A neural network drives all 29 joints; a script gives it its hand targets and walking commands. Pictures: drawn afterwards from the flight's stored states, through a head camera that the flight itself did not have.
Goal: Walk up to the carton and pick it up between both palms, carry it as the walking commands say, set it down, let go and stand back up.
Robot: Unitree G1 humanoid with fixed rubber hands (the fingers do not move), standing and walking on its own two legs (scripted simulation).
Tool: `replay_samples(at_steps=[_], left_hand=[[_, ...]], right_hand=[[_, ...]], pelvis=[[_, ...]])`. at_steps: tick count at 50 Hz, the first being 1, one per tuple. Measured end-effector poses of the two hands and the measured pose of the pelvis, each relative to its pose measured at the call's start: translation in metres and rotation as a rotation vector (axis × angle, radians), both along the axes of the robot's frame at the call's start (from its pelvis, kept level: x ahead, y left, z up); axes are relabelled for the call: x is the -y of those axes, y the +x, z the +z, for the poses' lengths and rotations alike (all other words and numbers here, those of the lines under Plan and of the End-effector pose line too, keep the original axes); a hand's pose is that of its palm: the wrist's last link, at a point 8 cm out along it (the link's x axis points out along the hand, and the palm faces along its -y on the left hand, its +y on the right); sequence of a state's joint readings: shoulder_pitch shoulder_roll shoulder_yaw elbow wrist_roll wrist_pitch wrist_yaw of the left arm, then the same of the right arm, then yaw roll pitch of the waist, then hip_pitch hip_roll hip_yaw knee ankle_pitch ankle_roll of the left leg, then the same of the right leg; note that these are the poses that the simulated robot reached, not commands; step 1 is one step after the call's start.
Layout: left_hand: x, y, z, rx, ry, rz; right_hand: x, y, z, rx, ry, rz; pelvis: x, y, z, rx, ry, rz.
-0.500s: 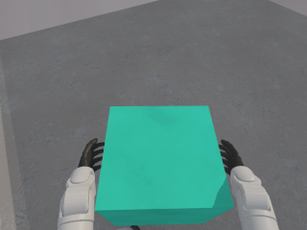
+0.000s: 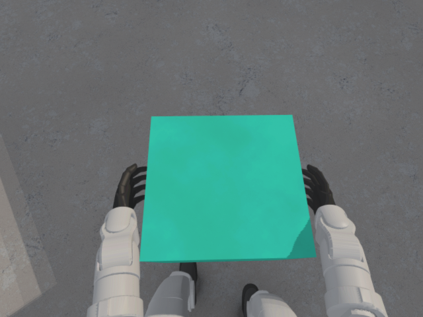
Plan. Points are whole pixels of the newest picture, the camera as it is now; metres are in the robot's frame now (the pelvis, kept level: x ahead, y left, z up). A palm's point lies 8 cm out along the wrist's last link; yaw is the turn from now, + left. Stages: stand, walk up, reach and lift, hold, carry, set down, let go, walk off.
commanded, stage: set down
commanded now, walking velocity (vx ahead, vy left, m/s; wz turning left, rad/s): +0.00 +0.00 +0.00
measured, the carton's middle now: (221, 198) +0.34 +0.01 -0.19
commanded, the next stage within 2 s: none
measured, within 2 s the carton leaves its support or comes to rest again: neither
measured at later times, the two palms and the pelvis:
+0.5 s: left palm (144, 199) +0.32 +0.19 -0.16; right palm (312, 212) +0.30 -0.20 -0.16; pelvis -0.04 +0.02 -0.05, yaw -7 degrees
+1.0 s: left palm (144, 180) +0.38 +0.20 -0.19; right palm (294, 196) +0.35 -0.17 -0.21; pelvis -0.10 +0.04 -0.15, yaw -5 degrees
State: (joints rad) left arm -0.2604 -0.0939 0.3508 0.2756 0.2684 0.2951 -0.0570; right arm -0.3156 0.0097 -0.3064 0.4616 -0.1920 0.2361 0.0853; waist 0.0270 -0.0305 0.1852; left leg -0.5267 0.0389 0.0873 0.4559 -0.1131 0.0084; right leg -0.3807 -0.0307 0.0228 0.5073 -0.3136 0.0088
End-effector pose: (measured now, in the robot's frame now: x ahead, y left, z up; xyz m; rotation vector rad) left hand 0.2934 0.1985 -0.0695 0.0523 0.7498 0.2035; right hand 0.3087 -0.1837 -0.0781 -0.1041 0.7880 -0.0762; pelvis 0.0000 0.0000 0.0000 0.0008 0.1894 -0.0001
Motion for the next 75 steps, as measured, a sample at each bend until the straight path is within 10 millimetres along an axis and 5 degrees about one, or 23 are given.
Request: replay_samples(at_steps=[12, 22, 28, 35, 43, 52, 61, 69, 75], left_hand=[[0.010, -0.001, -0.061, -0.025, 0.042, -0.064], [0.012, 0.037, -0.079, 0.115, 0.029, -0.145], [0.006, 0.017, -0.098, 0.081, 0.030, -0.095], [-0.012, 0.005, -0.134, 0.032, 0.034, -0.065], [-0.020, 0.045, -0.140, 0.098, 0.021, -0.067], [-0.003, 0.090, -0.130, 0.148, -0.036, -0.064], [-0.004, 0.096, -0.207, 0.005, 0.013, -0.082], [-0.001, 0.081, -0.269, -0.044, -0.002, 0.010], [-0.009, 0.092, -0.278, -0.026, 0.040, -0.023]], right_hand=[[0.011, -0.016, -0.060, 0.006, 0.032, -0.073], [0.012, -0.009, -0.078, 0.140, 0.005, -0.131], [0.007, -0.007, -0.088, 0.126, -0.008, -0.075], [-0.012, -0.008, -0.126, 0.079, 0.008, -0.051], [-0.020, 0.022, -0.138, 0.137, -0.008, -0.052], [-0.007, 0.045, -0.145, 0.096, -0.027, -0.096], [-0.004, 0.055, -0.218, -0.055, 0.082, -0.107], [-0.007, 0.096, -0.217, 0.177, 0.104, -0.121], [-0.011, 0.101, -0.247, 0.169, 0.075, -0.064]], pelvis=[[-0.004, -0.007, -0.012, -0.355, 0.010, -0.075], [-0.018, -0.027, -0.044, -0.475, 0.013, -0.112], [-0.024, -0.048, -0.056, -0.478, 0.009, -0.110], [-0.028, -0.078, -0.089, -0.474, 0.013, -0.099], [-0.035, -0.103, -0.129, -0.454, 0.006, -0.083], [-0.038, -0.098, -0.154, -0.444, -0.003, -0.076], [-0.027, -0.081, -0.171, -0.572, 0.012, -0.075], [-0.019, -0.084, -0.177, -0.545, 0.001, -0.080], [-0.011, -0.094, -0.198, -0.526, 0.009, -0.072]])
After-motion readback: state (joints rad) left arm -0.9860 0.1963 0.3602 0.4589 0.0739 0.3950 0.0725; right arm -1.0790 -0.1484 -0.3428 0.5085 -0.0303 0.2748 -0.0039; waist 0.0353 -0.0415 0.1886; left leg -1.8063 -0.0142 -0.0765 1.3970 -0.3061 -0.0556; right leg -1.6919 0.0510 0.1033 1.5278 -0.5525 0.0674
